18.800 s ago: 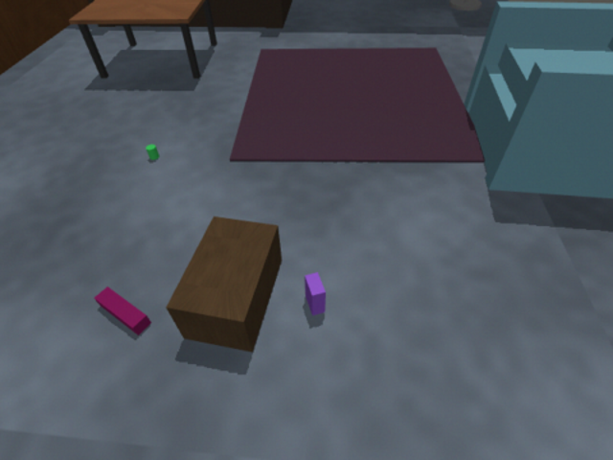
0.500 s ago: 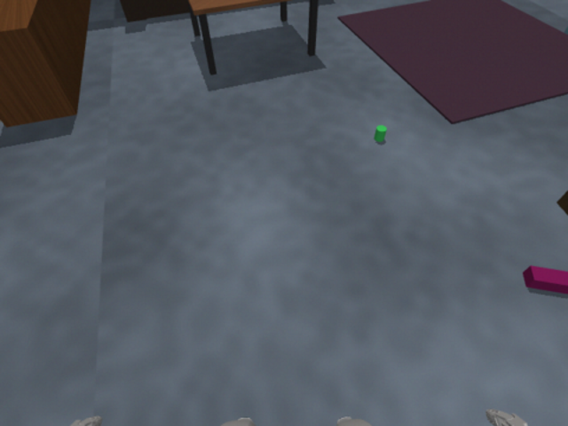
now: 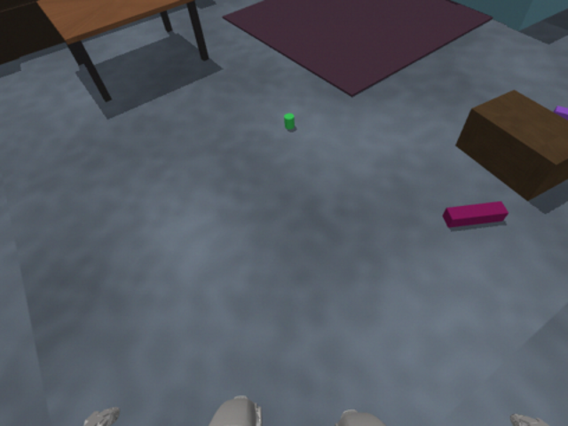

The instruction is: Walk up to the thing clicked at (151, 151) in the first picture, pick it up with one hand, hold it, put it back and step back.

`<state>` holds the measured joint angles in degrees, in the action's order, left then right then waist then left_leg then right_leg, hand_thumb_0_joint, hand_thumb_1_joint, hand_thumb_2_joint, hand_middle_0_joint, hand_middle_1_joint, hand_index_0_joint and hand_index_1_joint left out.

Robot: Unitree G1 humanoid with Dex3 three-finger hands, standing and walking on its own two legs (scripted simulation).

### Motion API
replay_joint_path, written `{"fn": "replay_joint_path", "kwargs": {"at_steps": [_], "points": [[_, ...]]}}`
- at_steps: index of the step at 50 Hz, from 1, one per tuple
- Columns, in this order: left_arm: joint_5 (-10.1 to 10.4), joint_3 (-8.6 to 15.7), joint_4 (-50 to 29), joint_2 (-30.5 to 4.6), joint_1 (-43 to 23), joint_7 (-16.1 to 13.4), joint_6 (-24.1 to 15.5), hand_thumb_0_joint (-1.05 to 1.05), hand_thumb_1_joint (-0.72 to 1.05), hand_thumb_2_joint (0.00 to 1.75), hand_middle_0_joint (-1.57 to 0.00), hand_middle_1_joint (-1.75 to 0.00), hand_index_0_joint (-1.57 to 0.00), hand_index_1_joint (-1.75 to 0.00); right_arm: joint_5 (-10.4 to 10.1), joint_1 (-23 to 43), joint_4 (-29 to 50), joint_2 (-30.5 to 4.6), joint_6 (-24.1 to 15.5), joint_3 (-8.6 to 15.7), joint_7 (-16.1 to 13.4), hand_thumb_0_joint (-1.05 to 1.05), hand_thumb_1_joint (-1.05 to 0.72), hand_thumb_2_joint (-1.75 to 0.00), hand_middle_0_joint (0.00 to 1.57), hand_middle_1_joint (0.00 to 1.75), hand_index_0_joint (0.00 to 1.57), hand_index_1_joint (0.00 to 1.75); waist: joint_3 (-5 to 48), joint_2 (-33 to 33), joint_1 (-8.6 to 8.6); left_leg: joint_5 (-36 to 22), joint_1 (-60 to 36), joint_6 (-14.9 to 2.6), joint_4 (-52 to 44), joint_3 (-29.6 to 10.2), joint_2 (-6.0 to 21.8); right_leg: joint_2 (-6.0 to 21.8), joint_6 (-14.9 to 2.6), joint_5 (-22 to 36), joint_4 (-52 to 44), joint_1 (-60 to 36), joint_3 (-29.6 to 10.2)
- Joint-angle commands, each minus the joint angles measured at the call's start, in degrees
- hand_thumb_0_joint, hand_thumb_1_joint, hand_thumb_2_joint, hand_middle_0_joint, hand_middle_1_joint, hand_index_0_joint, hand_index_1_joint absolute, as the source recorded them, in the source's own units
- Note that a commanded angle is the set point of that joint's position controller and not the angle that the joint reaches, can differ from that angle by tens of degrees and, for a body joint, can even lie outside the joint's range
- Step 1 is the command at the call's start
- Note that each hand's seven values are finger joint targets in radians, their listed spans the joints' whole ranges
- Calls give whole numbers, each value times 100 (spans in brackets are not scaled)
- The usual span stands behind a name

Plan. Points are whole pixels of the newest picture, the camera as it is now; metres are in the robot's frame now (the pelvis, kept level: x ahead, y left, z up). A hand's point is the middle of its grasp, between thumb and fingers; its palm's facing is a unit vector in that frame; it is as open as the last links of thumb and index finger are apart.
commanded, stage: walk up
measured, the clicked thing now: (289, 121) +1.62 +0.02 -0.71
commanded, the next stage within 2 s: stand in 1.06 s
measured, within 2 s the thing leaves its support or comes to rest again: neither
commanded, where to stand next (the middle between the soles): +0.05 +0.03 m, yaw -12 degrees
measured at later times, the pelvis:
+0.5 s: pelvis -0.01 +0.02 +0.00, yaw -9 degrees
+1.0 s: pelvis -0.01 +0.02 +0.03, yaw -13 degrees
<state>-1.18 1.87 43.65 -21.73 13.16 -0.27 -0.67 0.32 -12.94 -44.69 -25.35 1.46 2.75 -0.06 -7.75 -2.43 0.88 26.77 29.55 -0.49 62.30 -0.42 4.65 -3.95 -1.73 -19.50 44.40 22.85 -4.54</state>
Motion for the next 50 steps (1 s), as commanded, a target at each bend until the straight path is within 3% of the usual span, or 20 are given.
{"fn": "replay_joint_path", "kwargs": {"at_steps": [1,4,7,8,9,10,13,17,20,21,22,23,24,28,29,31,32,36,43,50], "points": [[-43,607,-453,-1701,77,-169,-120,0,90,90,-20,-30,-20,-30,53,-239,270,-1011,-142,342,-75,0,-90,-90,20,30,20,30,788,1221,-93,-66,105,-33,-241,-11,-71,1291,-1131,1075,-1441,-371,-2074],[-58,593,-447,-1654,114,-147,-82,0,90,90,-20,-30,-20,-30,65,-108,218,-1012,-224,352,-47,0,-90,-90,20,30,20,30,855,1209,-171,163,-319,-108,-984,33,-286,1193,-1085,608,-1352,-232,-2201],[45,484,-468,-1386,-241,-115,19,0,90,90,-20,-30,-20,-30,141,-714,-45,-900,-365,378,-62,0,-90,-90,20,30,20,30,928,948,217,-460,-1823,-209,-2817,23,-437,852,-673,731,-599,687,-1569],[92,378,-483,-981,-92,-121,22,0,90,90,-20,-30,-20,-30,253,-797,-27,-1214,-426,458,-94,0,-90,-90,20,30,20,30,1038,-105,254,143,-2186,-487,-3756,-1609,543,366,-255,411,561,1190,-1215],[112,351,-405,-1013,-18,-179,9,0,90,90,-20,-30,-20,-30,172,-337,118,-1788,-444,558,-80,0,-90,-90,20,30,20,30,873,-1100,164,37,-1825,-1145,-4400,-3312,1973,-390,76,-1225,1338,1541,-435],[20,481,-298,-1523,-193,-236,-38,0,90,90,-20,-30,-20,-30,123,-58,176,-1888,-459,612,-28,0,-90,-90,20,30,20,30,679,-835,141,-265,-1432,-1828,-4375,-3831,2479,-1,137,-1491,1975,1297,-659],[122,521,41,-1367,9,-110,-73,0,90,90,-20,-30,-20,-30,154,44,106,-1367,-501,449,-92,0,-90,-90,20,30,20,30,436,-424,-52,-1693,-1528,-1137,-3724,-1677,1278,121,106,-929,1877,1050,-345],[77,445,117,-1175,-22,27,-139,0,90,90,-20,-30,-20,-30,216,-94,90,-1344,-415,407,-16,0,-90,-90,20,30,20,30,743,-993,136,-1431,-1677,-1047,-3577,-914,969,159,137,-960,438,234,389],[38,412,461,-1027,435,-45,-213,0,90,90,-20,-30,-20,-30,138,139,104,-1217,-273,315,33,0,-90,-90,20,30,20,30,924,-798,-188,-1859,-1244,-798,-2838,-450,822,-8,37,147,-1421,-1054,736],[-11,466,513,-1171,479,-95,-260,0,90,90,-20,-30,-20,-30,107,37,102,-977,-244,220,36,0,-90,-90,20,30,20,30,990,-436,-216,-2042,-896,-600,-2362,-256,681,42,-32,381,-1663,-1600,434],[-53,537,518,-1438,585,-147,-313,0,90,90,-20,-30,-20,-30,65,-113,120,-632,-243,107,27,0,-90,-90,20,30,20,30,1057,329,-227,-1568,-214,-310,-1654,-149,440,707,-232,393,-1893,-2104,-945],[-54,524,398,-1738,278,-169,-365,0,90,90,-20,-30,-20,-30,28,91,187,-479,-234,57,24,0,-90,-90,20,30,20,30,900,908,-148,-40,320,-4,-1403,141,-63,1905,-907,551,-2129,-1782,-2697],[-31,514,352,-1893,89,-149,-353,0,90,90,-20,-30,-20,-30,52,305,66,-873,-216,192,-55,0,-90,-90,20,30,20,30,685,808,-172,699,-240,-36,-1063,-169,69,2237,-1398,989,-1955,-881,-2854],[56,355,423,-1545,-511,-137,-337,0,90,90,-20,-30,-20,-30,-20,-165,-430,-758,-336,158,-10,0,-90,-90,20,30,20,30,832,965,227,-835,-1444,-182,-2535,52,-29,1327,-692,1700,-1405,-422,-1235],[75,299,402,-1381,-665,-120,-309,0,90,90,-20,-30,-20,-30,25,-333,-563,-830,-377,201,-8,0,-90,-90,20,30,20,30,936,782,317,-1555,-1939,-224,-3036,-155,83,1076,-481,1728,-1128,-134,-915],[136,215,604,-1147,-296,-102,-262,0,90,90,-20,-30,-20,-30,38,207,-485,-1251,-427,248,21,0,-90,-90,20,30,20,30,942,-27,-23,-1014,-1546,-780,-3707,-1475,1013,319,-66,463,-536,-246,-231],[120,235,760,-1226,-215,-119,-261,0,90,90,-20,-30,-20,-30,21,422,-514,-1225,-408,219,51,0,-90,-90,20,30,20,30,828,23,-139,-863,-1204,-874,-3733,-1411,1139,286,-65,-68,-620,-654,-100],[105,231,975,-1396,-488,-85,-337,0,90,90,-20,-30,-20,-30,2,670,-746,-916,-343,61,63,0,-90,-90,20,30,20,30,528,103,-45,-757,-1217,-201,-3295,-239,187,840,-363,568,-1614,-585,-1153],[110,135,1303,-1220,-849,-105,-325,0,90,90,-20,-30,-20,-30,-42,803,-1163,-850,-350,35,61,0,-90,-90,20,30,20,30,1025,441,22,-1646,-1956,-250,-3625,-86,336,792,-154,1838,-1698,-952,-805],[110,88,1535,-1118,-1078,-93,-262,0,90,90,-20,-30,-20,-30,-26,1048,-1414,-792,-316,24,62,0,-90,-90,20,30,20,30,974,366,-5,-1322,-2187,-202,-4015,-16,379,785,-91,1528,-1986,-962,-820]]}}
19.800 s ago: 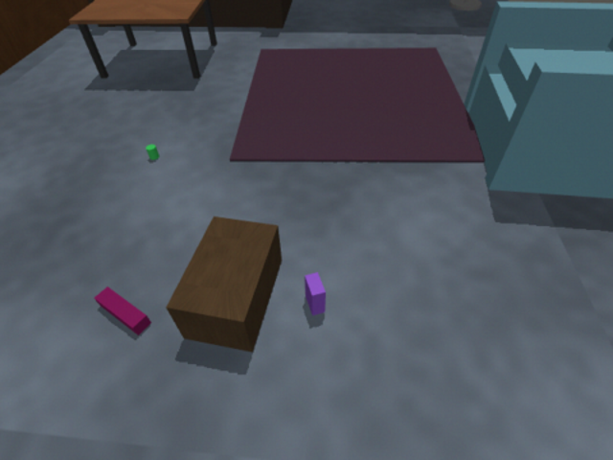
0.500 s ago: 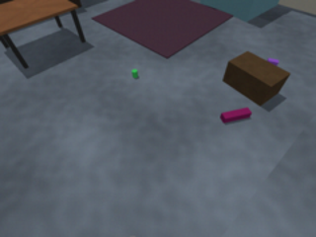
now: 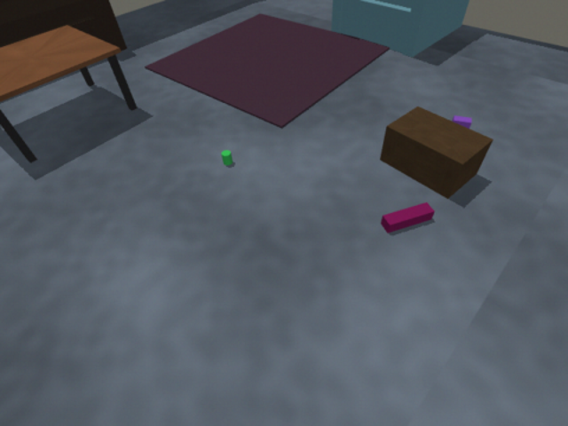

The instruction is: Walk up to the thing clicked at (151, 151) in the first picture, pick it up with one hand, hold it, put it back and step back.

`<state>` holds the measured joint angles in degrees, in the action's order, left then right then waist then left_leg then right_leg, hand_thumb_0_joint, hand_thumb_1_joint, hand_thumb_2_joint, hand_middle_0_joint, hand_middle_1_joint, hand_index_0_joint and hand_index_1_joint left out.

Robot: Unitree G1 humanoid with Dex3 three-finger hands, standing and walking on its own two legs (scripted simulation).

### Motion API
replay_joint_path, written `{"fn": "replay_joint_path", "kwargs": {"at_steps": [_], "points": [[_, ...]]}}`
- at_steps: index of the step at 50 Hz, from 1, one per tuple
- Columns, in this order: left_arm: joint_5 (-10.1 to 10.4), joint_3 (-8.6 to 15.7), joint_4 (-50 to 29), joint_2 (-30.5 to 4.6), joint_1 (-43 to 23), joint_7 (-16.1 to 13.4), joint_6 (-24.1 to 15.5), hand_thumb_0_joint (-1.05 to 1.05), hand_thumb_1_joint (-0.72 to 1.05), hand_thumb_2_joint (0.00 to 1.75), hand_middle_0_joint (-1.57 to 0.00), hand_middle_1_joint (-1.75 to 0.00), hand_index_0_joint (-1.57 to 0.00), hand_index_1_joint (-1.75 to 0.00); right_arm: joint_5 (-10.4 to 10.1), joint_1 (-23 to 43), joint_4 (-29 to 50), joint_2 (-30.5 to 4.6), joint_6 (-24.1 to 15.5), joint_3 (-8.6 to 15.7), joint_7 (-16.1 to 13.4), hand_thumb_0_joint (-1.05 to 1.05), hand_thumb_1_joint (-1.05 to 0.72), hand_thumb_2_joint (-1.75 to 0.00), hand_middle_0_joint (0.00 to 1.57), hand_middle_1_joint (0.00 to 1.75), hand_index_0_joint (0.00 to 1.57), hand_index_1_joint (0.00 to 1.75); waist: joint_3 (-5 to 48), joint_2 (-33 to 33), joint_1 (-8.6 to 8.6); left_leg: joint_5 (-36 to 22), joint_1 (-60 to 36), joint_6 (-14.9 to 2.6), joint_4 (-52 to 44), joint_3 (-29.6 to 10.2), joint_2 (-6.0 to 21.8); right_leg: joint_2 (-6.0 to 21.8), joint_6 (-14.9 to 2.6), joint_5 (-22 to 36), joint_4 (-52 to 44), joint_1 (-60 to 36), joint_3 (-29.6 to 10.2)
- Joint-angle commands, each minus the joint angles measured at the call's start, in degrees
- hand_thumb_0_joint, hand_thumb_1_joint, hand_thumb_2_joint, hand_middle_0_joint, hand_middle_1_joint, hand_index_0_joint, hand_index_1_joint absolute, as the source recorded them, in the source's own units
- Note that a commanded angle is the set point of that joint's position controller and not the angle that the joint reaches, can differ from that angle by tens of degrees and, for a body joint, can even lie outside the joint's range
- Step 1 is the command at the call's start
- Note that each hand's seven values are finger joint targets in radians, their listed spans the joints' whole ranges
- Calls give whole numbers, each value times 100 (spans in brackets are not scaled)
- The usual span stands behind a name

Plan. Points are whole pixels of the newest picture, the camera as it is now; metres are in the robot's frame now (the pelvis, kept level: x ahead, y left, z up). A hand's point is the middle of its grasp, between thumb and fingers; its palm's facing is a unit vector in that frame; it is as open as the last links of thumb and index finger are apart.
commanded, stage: walk up
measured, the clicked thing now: (227, 157) +1.58 +0.37 -0.74
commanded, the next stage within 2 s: stand in 0.06 s
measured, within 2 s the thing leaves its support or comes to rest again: neither
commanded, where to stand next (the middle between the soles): +0.06 +0.02 m, yaw +1 degrees
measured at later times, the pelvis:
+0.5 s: pelvis -0.01 +0.00 +0.01, yaw +2 degrees
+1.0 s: pelvis +0.00 +0.01 +0.01, yaw +3 degrees
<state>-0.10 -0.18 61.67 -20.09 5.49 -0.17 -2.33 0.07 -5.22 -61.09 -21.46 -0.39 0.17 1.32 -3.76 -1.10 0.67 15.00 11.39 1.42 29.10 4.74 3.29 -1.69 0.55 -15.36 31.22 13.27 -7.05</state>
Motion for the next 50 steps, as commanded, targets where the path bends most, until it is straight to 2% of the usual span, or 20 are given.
{"fn": "replay_joint_path", "kwargs": {"at_steps": [1,2,3,5,7,9,15,20,23,25,28,32,36,42,48,49,50], "points": [[-4,291,-243,-1286,-287,-101,-89,0,90,90,-20,-30,-20,-30,7,367,226,-1181,-124,287,-69,0,-90,-90,20,30,20,30,546,228,-4,-74,-432,-397,-694,-494,509,562,-306,1071,-767,79,-579],[-18,284,-225,-1282,-328,-99,-91,0,90,90,-20,-30,-20,-30,6,345,205,-1175,-119,288,-65,0,-90,-90,20,30,20,30,557,269,22,-53,-462,-387,-702,-466,493,584,-302,1087,-823,32,-613],[-17,245,-153,-1302,-505,-73,-72,0,90,90,-20,-30,-20,-30,8,327,141,-1021,-144,246,-95,0,-90,-90,20,30,20,30,482,450,83,-554,-346,-281,-972,-689,465,704,-243,1387,-988,-73,-439],[10,246,-103,-1230,-423,-51,-33,0,90,90,-20,-30,-20,-30,31,412,63,-1211,-162,289,-122,0,-90,-90,20,30,20,30,643,181,7,-874,-661,-260,-1040,-687,534,673,-194,1597,-992,-196,-394],[16,247,-34,-1222,-423,-43,-10,0,90,90,-20,-30,-20,-30,22,395,-14,-1195,-186,291,-134,0,-90,-90,20,30,20,30,786,124,1,-1277,-799,-249,-1078,-692,555,665,-193,1845,-1009,-370,-297],[25,260,12,-1243,-479,-42,-2,0,90,90,-20,-30,-20,-30,32,376,-68,-1142,-193,278,-135,0,-90,-90,20,30,20,30,716,155,-3,-997,-653,-230,-1221,-676,526,689,-182,1598,-1117,-487,-275],[-23,235,81,-1230,-487,-38,-4,0,90,90,-20,-30,-20,-30,36,385,-175,-1098,-164,289,-126,0,-90,-90,20,30,20,30,681,127,28,-856,-740,-184,-1315,-664,512,734,-164,1428,-1355,-440,-216],[-33,244,110,-1227,-491,-34,12,0,90,90,-20,-30,-20,-30,57,404,-203,-1095,-133,291,-111,0,-90,-90,20,30,20,30,409,79,26,-120,-559,-184,-1457,-734,491,731,-144,620,-1611,-212,-264],[-37,255,111,-1213,-436,-19,4,0,90,90,-20,-30,-20,-30,61,375,-192,-1105,-156,299,-107,0,-90,-90,20,30,20,30,567,68,30,-324,-693,-187,-1448,-745,522,730,-154,877,-1539,-272,-216],[-32,259,117,-1249,-407,-20,0,0,90,90,-20,-30,-20,-30,63,309,-201,-1066,-152,293,-105,0,-90,-90,20,30,20,30,483,119,45,-202,-569,-180,-1499,-769,499,730,-154,689,-1572,-284,-217],[-38,253,116,-1208,-334,-21,-4,0,90,90,-20,-30,-20,-30,58,325,-187,-1096,-147,305,-110,0,-90,-90,20,30,20,30,583,120,35,-395,-739,-221,-1406,-758,520,765,-154,964,-1569,-258,-222],[-31,245,103,-1196,-271,-21,3,0,90,90,-20,-30,-20,-30,67,279,-176,-1099,-138,297,-107,0,-90,-90,20,30,20,30,454,62,31,-218,-600,-218,-1440,-782,488,737,-133,697,-1605,-187,-185],[-33,243,102,-1213,-224,-20,11,0,90,90,-20,-30,-20,-30,55,255,-175,-1099,-126,293,-110,0,-90,-90,20,30,20,30,434,115,32,-196,-603,-233,-1427,-803,489,766,-146,674,-1621,-189,-205],[-31,242,85,-1233,-158,-24,10,0,90,90,-20,-30,-20,-30,52,230,-161,-1082,-136,283,-112,0,-90,-90,20,30,20,30,607,131,20,-635,-681,-237,-1371,-795,489,790,-153,1084,-1507,-358,-146],[-36,222,66,-1228,-118,-23,36,0,90,90,-20,-30,-20,-30,52,238,-171,-1070,-112,269,-109,0,-90,-90,20,30,20,30,393,158,-6,-263,-518,-221,-1410,-826,446,781,-156,544,-1592,-254,-141],[-43,214,67,-1189,-105,-23,39,0,90,90,-20,-30,-20,-30,47,267,-162,-1117,-111,280,-111,0,-90,-90,20,30,20,30,399,47,-10,-209,-521,-230,-1422,-842,455,769,-149,564,-1593,-225,-133],[-52,208,56,-1203,-138,-29,32,0,90,90,-20,-30,-20,-30,50,266,-152,-1088,-111,279,-105,0,-90,-90,20,30,20,30,485,145,9,-412,-528,-241,-1377,-843,469,785,-155,739,-1548,-364,-101]]}}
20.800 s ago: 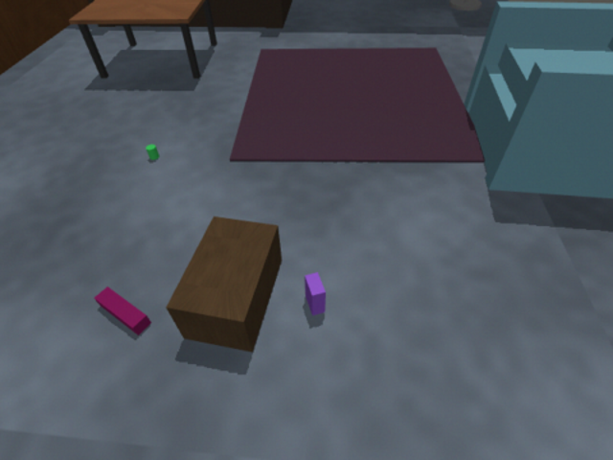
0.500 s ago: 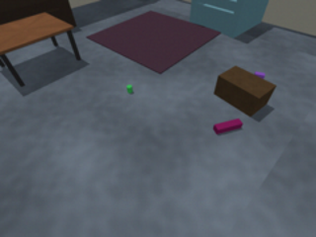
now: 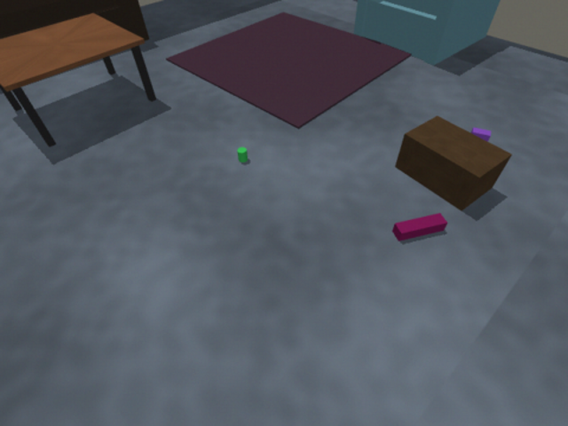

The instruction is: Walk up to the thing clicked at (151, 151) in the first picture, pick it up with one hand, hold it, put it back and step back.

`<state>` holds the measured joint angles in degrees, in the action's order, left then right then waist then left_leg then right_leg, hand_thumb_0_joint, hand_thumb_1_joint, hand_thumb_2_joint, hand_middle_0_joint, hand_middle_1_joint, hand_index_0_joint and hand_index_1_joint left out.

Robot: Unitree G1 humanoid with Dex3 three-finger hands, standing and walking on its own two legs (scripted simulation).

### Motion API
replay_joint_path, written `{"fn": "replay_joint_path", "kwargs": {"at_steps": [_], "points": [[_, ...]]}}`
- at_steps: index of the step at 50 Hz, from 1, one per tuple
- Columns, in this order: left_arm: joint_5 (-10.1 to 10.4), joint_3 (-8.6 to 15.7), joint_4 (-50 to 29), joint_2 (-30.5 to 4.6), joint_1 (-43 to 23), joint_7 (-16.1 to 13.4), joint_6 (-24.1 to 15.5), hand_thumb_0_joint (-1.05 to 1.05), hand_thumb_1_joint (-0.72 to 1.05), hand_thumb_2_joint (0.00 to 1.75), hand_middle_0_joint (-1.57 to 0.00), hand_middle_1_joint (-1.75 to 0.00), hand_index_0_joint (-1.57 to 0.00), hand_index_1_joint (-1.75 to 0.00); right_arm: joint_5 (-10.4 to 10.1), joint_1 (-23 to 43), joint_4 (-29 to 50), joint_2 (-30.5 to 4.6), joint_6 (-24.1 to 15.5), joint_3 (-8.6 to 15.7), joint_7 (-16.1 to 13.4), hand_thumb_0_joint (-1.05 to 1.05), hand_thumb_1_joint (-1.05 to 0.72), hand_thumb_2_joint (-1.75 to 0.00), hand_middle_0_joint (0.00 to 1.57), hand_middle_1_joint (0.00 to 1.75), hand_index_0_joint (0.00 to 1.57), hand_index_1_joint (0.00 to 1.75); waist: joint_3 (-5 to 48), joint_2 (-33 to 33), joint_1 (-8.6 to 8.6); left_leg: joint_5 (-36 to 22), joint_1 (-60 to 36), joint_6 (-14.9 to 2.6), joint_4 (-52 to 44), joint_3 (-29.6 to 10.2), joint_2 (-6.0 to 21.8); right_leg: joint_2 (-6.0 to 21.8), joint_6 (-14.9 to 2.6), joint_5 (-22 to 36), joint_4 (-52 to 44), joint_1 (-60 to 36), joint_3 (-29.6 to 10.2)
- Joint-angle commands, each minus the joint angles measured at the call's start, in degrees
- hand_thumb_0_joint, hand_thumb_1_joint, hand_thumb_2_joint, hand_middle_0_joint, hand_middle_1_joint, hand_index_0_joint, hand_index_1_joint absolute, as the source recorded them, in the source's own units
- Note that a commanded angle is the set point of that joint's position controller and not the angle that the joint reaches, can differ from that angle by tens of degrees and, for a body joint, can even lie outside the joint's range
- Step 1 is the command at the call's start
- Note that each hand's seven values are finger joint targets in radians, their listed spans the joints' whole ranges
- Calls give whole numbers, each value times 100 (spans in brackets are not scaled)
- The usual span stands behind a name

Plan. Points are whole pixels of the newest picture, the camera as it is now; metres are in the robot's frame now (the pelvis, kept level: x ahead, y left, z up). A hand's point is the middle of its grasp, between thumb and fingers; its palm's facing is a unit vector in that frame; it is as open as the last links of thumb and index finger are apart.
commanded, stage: stand
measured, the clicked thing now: (242, 154) +1.60 +0.27 -0.75
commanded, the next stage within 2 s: walk up in 1.66 s
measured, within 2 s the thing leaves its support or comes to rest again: neither
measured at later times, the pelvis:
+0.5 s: pelvis +0.02 +0.00 +0.00, yaw +0 degrees
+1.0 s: pelvis +0.01 +0.00 +0.00, yaw +1 degrees
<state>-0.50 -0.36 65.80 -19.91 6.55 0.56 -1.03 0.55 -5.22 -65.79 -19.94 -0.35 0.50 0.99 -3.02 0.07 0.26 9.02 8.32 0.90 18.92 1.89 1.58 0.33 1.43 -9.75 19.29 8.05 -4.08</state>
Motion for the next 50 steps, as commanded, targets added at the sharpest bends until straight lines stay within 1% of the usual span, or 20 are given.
{"fn": "replay_joint_path", "kwargs": {"at_steps": [1,2,4,5,10,13,19,23,25,27,33,36,38,39,40,42,44,46,48,50], "points": [[-7,236,-367,-1245,-234,-102,-106,0,90,90,-20,-30,-20,-30,1,229,310,-1241,-116,243,-76,0,-90,-90,20,30,20,30,481,57,46,57,-289,-186,-354,-543,634,599,-238,309,-349,175,-412],[0,218,-368,-1206,-219,-99,-106,0,90,90,-20,-30,-20,-30,-6,242,308,-1236,-130,236,-78,0,-90,-90,20,30,20,30,434,18,39,-57,-311,-175,-334,-540,633,597,-242,433,-344,179,-410],[6,226,-386,-1241,-251,-108,-120,0,90,90,-20,-30,-20,-30,0,207,301,-1242,-135,237,-80,0,-90,-90,20,30,20,30,622,-41,58,-491,-377,-187,-258,-527,656,631,-237,840,-265,-12,-376],[14,218,-381,-1234,-222,-112,-118,0,90,90,-20,-30,-20,-30,-13,213,286,-1224,-128,230,-80,0,-90,-90,20,30,20,30,527,18,48,-438,-319,-170,-271,-528,635,613,-219,784,-285,24,-351],[10,212,-400,-1224,-296,-127,-108,0,90,90,-20,-30,-20,-30,-3,200,296,-1232,-115,238,-94,0,-90,-90,20,30,20,30,580,38,65,-541,-333,-173,-237,-521,648,636,-209,886,-290,-81,-324],[20,221,-415,-1234,-299,-128,-109,0,90,90,-20,-30,-20,-30,-2,220,303,-1234,-126,236,-98,0,-90,-90,20,30,20,30,652,-57,55,-812,-433,-177,-223,-500,656,652,-206,1134,-253,-163,-318],[11,225,-400,-1208,-285,-137,-89,0,90,90,-20,-30,-20,-30,-12,237,311,-1257,-117,259,-113,0,-90,-90,20,30,20,30,652,16,38,-915,-462,-185,-229,-502,671,641,-199,1172,-238,-216,-260],[19,238,-417,-1192,-319,-138,-91,0,90,90,-20,-30,-20,-30,-12,236,329,-1259,-134,257,-120,0,-90,-90,20,30,20,30,724,-53,39,-1283,-577,-180,-174,-454,675,674,-204,1528,-196,-310,-253],[14,238,-417,-1199,-297,-140,-92,0,90,90,-20,-30,-20,-30,-22,255,318,-1239,-126,253,-123,0,-90,-90,20,30,20,30,600,-13,36,-1166,-533,-161,-230,-484,660,642,-190,1386,-249,-221,-235],[6,238,-412,-1199,-275,-141,-87,0,90,90,-20,-30,-20,-30,-17,309,344,-1245,-105,260,-119,0,-90,-90,20,30,20,30,481,4,28,-764,-493,-171,-275,-481,643,633,-174,1074,-325,-117,-257],[2,256,-452,-1223,-293,-143,-85,0,90,90,-20,-30,-20,-30,-13,282,393,-1237,-122,260,-129,0,-90,-90,20,30,20,30,675,-42,30,-1105,-596,-178,-222,-451,669,672,-212,1345,-250,-262,-251],[11,244,-435,-1221,-290,-137,-78,0,90,90,-20,-30,-20,-30,-20,275,369,-1203,-111,248,-127,0,-90,-90,20,30,20,30,455,29,34,-823,-504,-156,-308,-484,645,640,-212,1038,-318,-110,-250],[5,244,-459,-1213,-297,-131,-83,0,90,90,-20,-30,-20,-30,-12,259,375,-1247,-117,261,-122,0,-90,-90,20,30,20,30,530,-63,34,-783,-453,-168,-319,-487,642,649,-211,1028,-316,-207,-256],[11,235,-454,-1209,-253,-127,-75,0,90,90,-20,-30,-20,-30,-13,301,377,-1224,-117,249,-116,0,-90,-90,20,30,20,30,432,-54,4,-670,-433,-159,-340,-485,623,636,-204,894,-369,-109,-259],[-7,256,-460,-1245,-289,-133,-75,0,90,90,-20,-30,-20,-30,-7,280,385,-1245,-118,262,-120,0,-90,-90,20,30,20,30,472,-71,40,-519,-442,-170,-351,-483,630,651,-212,798,-380,-121,-275],[-12,251,-455,-1247,-275,-139,-74,0,90,90,-20,-30,-20,-30,-9,305,386,-1215,-109,255,-112,0,-90,-90,20,30,20,30,447,46,25,-493,-413,-166,-364,-523,638,636,-217,729,-366,-110,-232],[-6,245,-450,-1234,-218,-130,-72,0,90,90,-20,-30,-20,-30,-14,249,369,-1222,-107,257,-110,0,-90,-90,20,30,20,30,390,39,24,-285,-428,-164,-405,-515,603,626,-209,541,-437,-1,-267],[-14,242,-453,-1209,-226,-126,-69,0,90,90,-20,-30,-20,-30,-6,266,373,-1235,-117,259,-109,0,-90,-90,20,30,20,30,399,-42,22,-283,-396,-171,-397,-534,612,628,-221,553,-401,-12,-259],[-7,255,-447,-1245,-214,-123,-61,0,90,90,-20,-30,-20,-30,-9,229,358,-1250,-104,266,-107,0,-90,-90,20,30,20,30,356,-48,27,75,-334,-183,-465,-556,598,620,-230,318,-430,26,-274],[-13,238,-457,-1229,-181,-115,-77,0,90,90,-20,-30,-20,-30,-2,226,369,-1231,-114,259,-99,0,-90,-90,20,30,20,30,440,29,20,-255,-430,-197,-401,-557,626,644,-230,544,-391,0,-267]]}}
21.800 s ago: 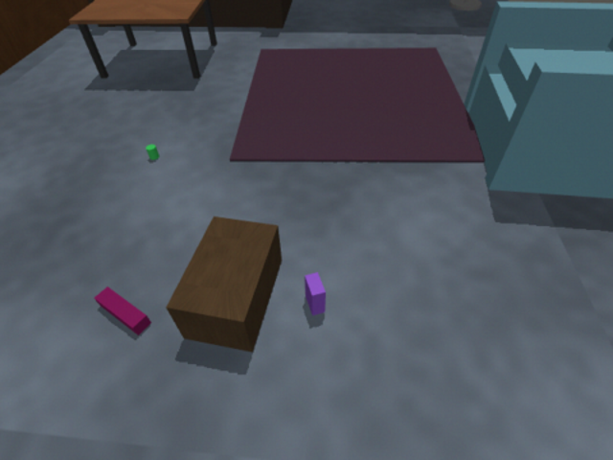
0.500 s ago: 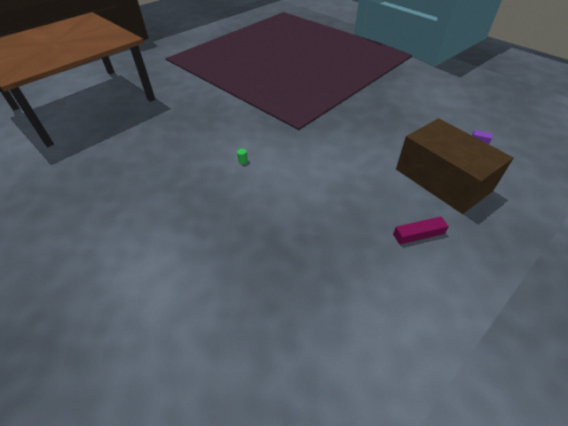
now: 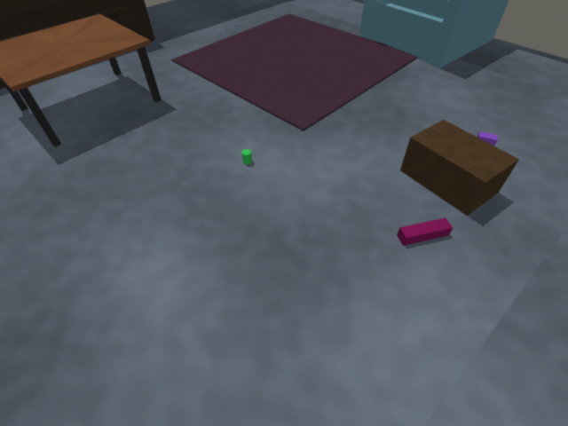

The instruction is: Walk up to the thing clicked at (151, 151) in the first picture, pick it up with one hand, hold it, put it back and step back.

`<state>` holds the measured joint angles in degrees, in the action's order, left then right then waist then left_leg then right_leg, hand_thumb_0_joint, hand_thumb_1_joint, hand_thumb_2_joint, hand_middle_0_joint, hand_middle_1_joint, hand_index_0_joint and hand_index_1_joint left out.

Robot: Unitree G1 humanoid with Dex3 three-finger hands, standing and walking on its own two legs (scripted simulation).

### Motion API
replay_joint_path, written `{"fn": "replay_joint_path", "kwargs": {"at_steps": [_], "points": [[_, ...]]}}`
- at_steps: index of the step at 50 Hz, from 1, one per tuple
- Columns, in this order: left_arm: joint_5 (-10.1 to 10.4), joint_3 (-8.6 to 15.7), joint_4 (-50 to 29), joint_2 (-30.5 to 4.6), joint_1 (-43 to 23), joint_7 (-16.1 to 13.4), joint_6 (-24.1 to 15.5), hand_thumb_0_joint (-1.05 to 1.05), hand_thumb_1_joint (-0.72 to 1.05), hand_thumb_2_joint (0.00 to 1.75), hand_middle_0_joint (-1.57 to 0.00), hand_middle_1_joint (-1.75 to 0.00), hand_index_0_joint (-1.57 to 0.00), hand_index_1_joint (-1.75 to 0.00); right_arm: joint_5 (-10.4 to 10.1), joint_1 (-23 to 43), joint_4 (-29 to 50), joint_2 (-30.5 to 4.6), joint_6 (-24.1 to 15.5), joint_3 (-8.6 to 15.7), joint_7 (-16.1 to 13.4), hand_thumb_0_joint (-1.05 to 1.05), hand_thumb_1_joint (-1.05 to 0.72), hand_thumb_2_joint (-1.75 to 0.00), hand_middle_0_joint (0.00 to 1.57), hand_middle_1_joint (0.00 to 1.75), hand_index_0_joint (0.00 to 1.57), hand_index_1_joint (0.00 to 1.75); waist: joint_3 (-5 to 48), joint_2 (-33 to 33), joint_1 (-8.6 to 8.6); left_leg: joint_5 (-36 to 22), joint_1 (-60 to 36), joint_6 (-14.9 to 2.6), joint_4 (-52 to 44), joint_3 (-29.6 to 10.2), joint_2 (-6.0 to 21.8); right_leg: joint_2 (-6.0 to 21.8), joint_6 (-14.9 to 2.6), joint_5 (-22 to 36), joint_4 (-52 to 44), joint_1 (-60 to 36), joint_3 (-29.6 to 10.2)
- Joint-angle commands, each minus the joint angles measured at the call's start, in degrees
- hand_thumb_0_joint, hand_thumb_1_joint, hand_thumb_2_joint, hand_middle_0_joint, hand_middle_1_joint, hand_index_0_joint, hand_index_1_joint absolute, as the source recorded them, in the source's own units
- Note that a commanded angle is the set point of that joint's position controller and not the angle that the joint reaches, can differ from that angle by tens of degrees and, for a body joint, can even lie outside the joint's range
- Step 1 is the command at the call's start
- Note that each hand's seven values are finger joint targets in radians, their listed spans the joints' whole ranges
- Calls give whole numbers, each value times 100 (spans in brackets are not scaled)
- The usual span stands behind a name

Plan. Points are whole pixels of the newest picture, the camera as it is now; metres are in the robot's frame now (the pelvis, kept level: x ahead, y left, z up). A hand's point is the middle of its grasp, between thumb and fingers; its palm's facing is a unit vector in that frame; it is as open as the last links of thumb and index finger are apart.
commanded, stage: stand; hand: left
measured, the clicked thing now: (246, 156) +1.59 +0.25 -0.75
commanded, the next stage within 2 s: walk up in 0.66 s
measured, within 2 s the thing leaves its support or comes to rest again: neither
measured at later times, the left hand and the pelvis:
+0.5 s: hand out of the picture +0.08 +0.25 -0.16, palm faces -0.04 -0.94 -0.34, open 7.4 cm; pelvis +0.01 +0.00 +0.00, yaw +0 degrees
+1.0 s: hand out of the picture +0.16 +0.24 -0.14, palm faces -0.04 -0.90 -0.43, open 7.4 cm; pelvis +0.08 -0.06 -0.02, yaw -3 degrees
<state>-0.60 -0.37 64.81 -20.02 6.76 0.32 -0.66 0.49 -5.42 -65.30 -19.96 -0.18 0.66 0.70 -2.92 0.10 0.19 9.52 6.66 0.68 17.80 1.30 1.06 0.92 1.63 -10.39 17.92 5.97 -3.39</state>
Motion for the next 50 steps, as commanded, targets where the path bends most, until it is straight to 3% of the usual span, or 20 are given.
{"fn": "replay_joint_path", "kwargs": {"at_steps": [1,13,20,27,32,33,34,35,36,37,38,41,43,44,45,46,47,48,49,50], "points": [[8,246,-352,-1247,-190,-91,-117,0,90,90,-20,-30,-20,-30,5,191,304,-1208,-136,238,-70,0,-90,-90,20,30,20,30,375,74,29,-273,-214,-153,-298,-498,644,579,-245,548,-284,240,-355],[10,226,-363,-1229,-130,-96,-107,0,90,90,-20,-30,-20,-30,-5,155,318,-1245,-152,222,-82,0,-90,-90,20,30,20,30,514,-98,14,-738,-291,-159,-219,-494,663,589,-251,921,-171,112,-308],[9,222,-361,-1236,-123,-105,-117,0,90,90,-20,-30,-20,-30,-9,136,321,-1254,-133,228,-81,0,-90,-90,20,30,20,30,433,-16,8,-582,-249,-167,-198,-489,652,610,-238,838,-235,122,-342],[10,224,-396,-1248,-158,-109,-128,0,90,90,-20,-30,-20,-30,-6,115,362,-1231,-149,233,-96,0,-90,-90,20,30,20,30,636,13,20,-1193,-436,-159,-96,-451,694,634,-257,1364,-120,-26,-274],[19,238,-397,-1263,-217,-120,-108,0,90,90,-20,-30,-20,-30,-2,107,356,-1202,-136,223,-101,0,-90,-90,20,30,20,30,542,-19,43,-1012,-289,-141,-157,-447,658,609,-257,1236,-142,-81,-271],[-100,606,-778,-1768,20,64,-182,0,90,90,-20,-30,-20,-30,114,-293,712,-1778,-269,616,32,0,-90,-90,20,30,20,30,1182,-26,94,2071,-655,-553,295,-542,586,271,-488,-1635,421,118,-269],[-153,604,-785,-1708,-103,134,-180,0,90,90,-20,-30,-20,-30,157,-500,608,-1903,-295,708,93,0,-90,-90,20,30,20,30,806,-332,207,3255,-769,-733,42,-920,804,216,-521,-2552,904,1124,-222],[-177,594,-964,-1525,-542,205,-169,0,90,90,-20,-30,-20,-30,161,-668,628,-1983,-286,809,117,0,-90,-90,20,30,20,30,163,-736,422,3813,-861,-974,-474,-1507,1234,13,-416,-2404,1547,2298,101],[-188,599,-1210,-1462,-900,246,-164,0,90,90,-20,-30,-20,-30,163,-869,697,-2092,-306,877,119,0,-90,-90,20,30,20,30,-435,-1113,601,3784,-784,-1353,-1114,-2332,2028,-3,-302,-1886,2664,3196,237],[-185,603,-1278,-1446,-937,250,-202,0,90,90,-20,-30,-20,-30,178,-881,787,-2121,-367,904,129,0,-90,-90,20,30,20,30,-691,-852,552,3345,-740,-1583,-1230,-2612,2406,281,-295,-1806,2895,3568,-48],[-162,608,-1274,-1513,-837,286,-252,0,90,90,-20,-30,-20,-30,153,-849,864,-1996,-412,860,122,0,-90,-90,20,30,20,30,-524,-415,415,2956,-741,-1579,-1166,-2466,2272,423,-291,-1615,2984,3407,-206],[-90,641,-1193,-1460,-146,460,-293,0,90,90,-20,-30,-20,-30,198,-199,1257,-1997,-411,865,183,0,-90,-90,20,30,20,30,-121,-1014,27,2486,-162,-1288,-965,-1335,1825,536,-264,-1405,2058,2079,70],[-104,709,-1029,-1442,378,477,-291,0,90,90,-20,-30,-20,-30,206,121,1418,-1865,-364,826,231,0,-90,-90,20,30,20,30,120,-1048,-223,2192,497,-997,-376,-464,1232,221,-219,-669,1346,768,545],[-118,760,-888,-1453,788,452,-303,0,90,90,-20,-30,-20,-30,200,175,1463,-1798,-325,825,242,0,-90,-90,20,30,20,30,215,-842,-423,2480,1113,-886,195,-112,999,33,-186,-181,1068,-163,836],[-133,867,-670,-1657,1438,382,-328,0,90,90,-20,-30,-20,-30,213,186,1500,-1582,-289,752,237,0,-90,-90,20,30,20,30,400,-185,-718,2839,1986,-739,1214,121,735,-76,-195,-308,1169,-1269,822],[-169,1010,-534,-2025,2127,283,-367,0,90,90,-20,-30,-20,-30,241,37,1546,-1174,-272,606,235,0,-90,-90,20,30,20,30,564,1245,-1032,3173,3096,-572,2989,567,175,259,-309,-1573,660,-2125,110],[-216,1113,-764,-2569,2359,208,-414,0,90,90,-20,-30,-20,-30,137,192,1785,-972,-262,491,249,0,-90,-90,20,30,20,30,381,2120,-1198,2823,3908,-314,4622,-49,-495,1867,-906,-4282,-1093,-1473,-3100],[-141,1010,-1064,-2646,1511,200,-416,0,90,90,-20,-30,-20,-30,125,278,1759,-1480,-229,637,224,0,-90,-90,20,30,20,30,-217,1030,-793,2081,3521,-234,4833,-985,-74,2413,-1321,-4933,-1620,-228,-3945],[-68,972,-1280,-2495,845,200,-440,0,90,90,-20,-30,-20,-30,52,-137,1531,-1732,-240,712,243,0,-90,-90,20,30,20,30,-501,529,-389,1517,3447,-288,4829,-1072,154,2241,-1307,-4497,-1436,13,-3280],[-47,919,-1360,-2291,515,184,-455,0,90,90,-20,-30,-20,-30,23,-430,1378,-1761,-258,713,258,0,-90,-90,20,30,20,30,-567,518,-179,1189,3236,-245,4703,-1023,267,1875,-1200,-3847,-1335,208,-2568]]}}
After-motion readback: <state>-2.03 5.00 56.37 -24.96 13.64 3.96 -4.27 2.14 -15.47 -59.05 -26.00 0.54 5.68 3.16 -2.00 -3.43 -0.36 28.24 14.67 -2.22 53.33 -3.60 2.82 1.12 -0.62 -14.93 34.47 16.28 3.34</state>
